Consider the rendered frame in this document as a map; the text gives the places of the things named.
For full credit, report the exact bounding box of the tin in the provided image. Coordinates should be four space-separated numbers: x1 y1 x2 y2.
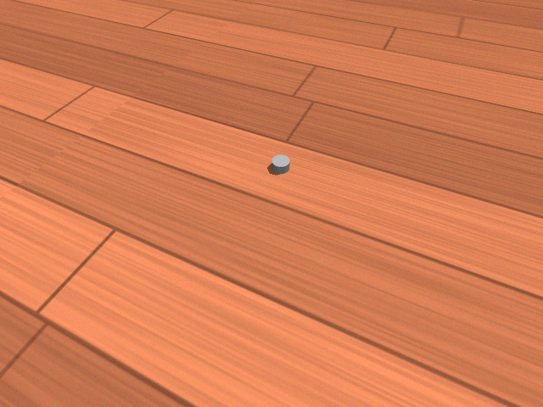
271 154 290 174

